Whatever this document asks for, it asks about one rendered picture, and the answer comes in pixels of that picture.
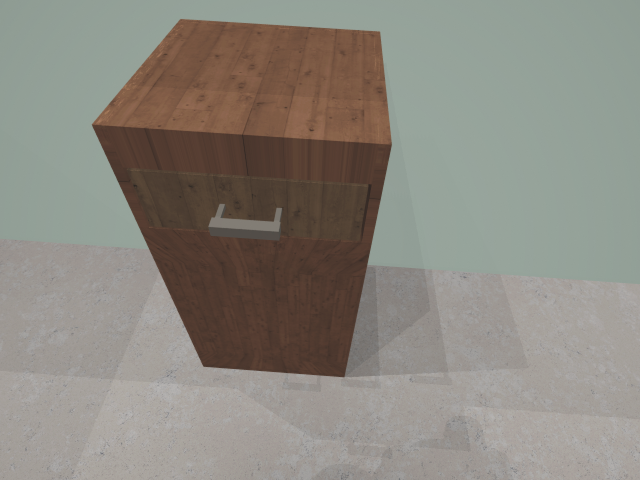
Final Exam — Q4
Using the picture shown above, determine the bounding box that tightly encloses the drawer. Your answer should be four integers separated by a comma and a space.
127, 168, 368, 241

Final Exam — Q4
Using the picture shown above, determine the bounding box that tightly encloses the cabinet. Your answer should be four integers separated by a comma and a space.
92, 19, 392, 377

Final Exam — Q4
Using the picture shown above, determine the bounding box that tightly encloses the handle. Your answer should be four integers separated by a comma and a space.
208, 204, 282, 241

